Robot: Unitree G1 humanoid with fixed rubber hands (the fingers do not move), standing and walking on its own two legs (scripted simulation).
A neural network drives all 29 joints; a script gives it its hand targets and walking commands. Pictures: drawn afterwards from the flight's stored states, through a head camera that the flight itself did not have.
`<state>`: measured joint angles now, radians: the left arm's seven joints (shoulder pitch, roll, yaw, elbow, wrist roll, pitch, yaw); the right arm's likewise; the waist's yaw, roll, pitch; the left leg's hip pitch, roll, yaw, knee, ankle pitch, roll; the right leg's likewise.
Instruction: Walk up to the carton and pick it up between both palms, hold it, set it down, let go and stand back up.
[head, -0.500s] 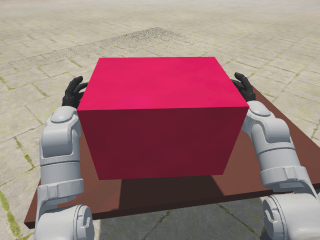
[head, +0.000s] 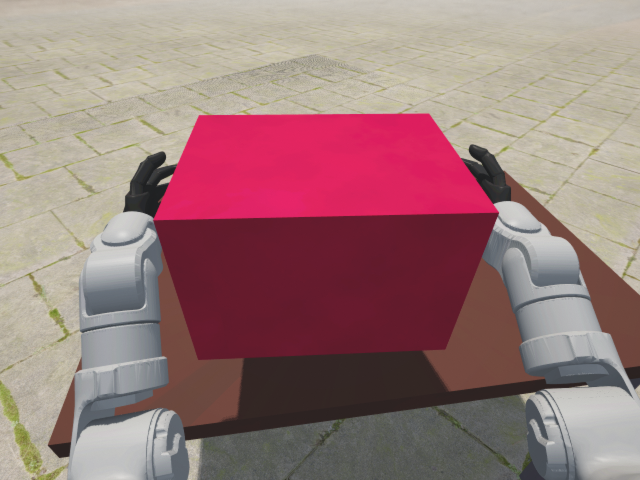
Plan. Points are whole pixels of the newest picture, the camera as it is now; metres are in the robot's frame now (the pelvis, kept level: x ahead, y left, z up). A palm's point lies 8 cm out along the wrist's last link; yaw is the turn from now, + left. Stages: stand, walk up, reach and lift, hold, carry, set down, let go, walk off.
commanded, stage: hold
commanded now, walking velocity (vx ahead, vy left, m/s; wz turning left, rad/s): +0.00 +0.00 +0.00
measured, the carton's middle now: (319, 230) +0.39 +0.01 +0.18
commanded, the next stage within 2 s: none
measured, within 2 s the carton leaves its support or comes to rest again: neither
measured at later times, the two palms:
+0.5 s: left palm (146, 218) +0.35 +0.21 +0.22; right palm (493, 207) +0.36 -0.20 +0.23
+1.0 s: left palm (144, 218) +0.35 +0.21 +0.22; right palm (490, 207) +0.36 -0.19 +0.23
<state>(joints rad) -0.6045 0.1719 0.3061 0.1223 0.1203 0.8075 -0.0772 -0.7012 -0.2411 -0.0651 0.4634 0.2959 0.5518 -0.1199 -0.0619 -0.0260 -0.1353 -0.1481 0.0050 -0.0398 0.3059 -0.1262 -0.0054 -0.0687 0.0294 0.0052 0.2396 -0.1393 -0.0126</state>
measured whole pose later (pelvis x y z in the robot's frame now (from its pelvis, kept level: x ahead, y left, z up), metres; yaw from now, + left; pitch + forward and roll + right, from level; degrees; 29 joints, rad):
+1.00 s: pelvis -0.01 +0.01 +0.00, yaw +0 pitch -1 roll -1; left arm -0.63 0.17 0.29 0.16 0.11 0.80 -0.06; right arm -0.74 -0.25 -0.08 0.52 0.28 0.54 -0.09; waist -0.06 -0.02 -0.15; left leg -0.18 0.00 -0.03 0.31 -0.11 0.00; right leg -0.10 0.03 0.02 0.24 -0.12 -0.01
